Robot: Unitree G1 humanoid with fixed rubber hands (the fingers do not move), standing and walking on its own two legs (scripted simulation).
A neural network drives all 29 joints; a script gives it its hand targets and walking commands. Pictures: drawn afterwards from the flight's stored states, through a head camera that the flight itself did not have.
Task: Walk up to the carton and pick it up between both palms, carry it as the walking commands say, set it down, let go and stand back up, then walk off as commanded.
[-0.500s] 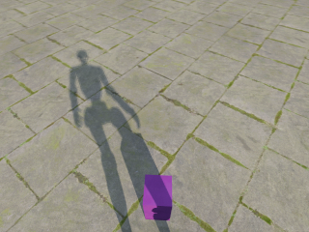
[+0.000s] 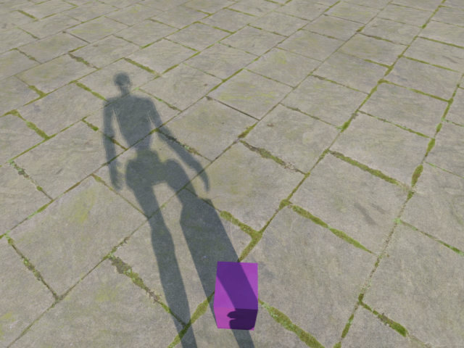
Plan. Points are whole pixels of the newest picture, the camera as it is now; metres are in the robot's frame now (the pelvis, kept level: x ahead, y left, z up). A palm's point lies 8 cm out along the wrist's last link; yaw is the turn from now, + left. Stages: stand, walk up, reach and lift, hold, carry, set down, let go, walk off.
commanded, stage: walk up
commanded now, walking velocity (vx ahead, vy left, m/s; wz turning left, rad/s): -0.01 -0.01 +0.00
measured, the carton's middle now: (236, 297) +0.40 +0.01 -0.63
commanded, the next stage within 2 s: none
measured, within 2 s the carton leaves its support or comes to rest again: neither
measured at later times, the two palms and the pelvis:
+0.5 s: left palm out of the picture +0.07 +0.25 -0.12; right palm out of the picture +0.06 -0.26 -0.12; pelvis +0.00 +0.00 +0.00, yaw +0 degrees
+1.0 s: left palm out of the picture +0.07 +0.25 -0.12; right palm out of the picture +0.06 -0.26 -0.12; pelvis +0.00 +0.00 +0.00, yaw +0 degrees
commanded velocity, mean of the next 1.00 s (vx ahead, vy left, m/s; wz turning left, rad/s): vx -0.01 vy -0.01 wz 0.00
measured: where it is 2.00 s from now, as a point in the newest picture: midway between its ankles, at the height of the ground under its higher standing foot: outside the picture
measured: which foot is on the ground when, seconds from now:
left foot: down 0.00-1.00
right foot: down 0.00-1.00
